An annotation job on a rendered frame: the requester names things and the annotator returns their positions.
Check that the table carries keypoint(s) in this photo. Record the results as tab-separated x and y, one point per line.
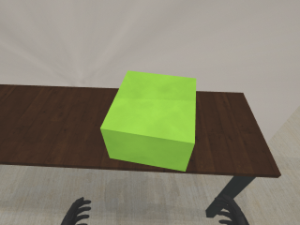
59	126

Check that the carton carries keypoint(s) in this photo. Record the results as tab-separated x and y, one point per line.
152	120

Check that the robot right hand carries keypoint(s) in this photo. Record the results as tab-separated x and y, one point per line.
235	214

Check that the robot left hand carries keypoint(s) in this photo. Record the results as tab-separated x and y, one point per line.
71	218

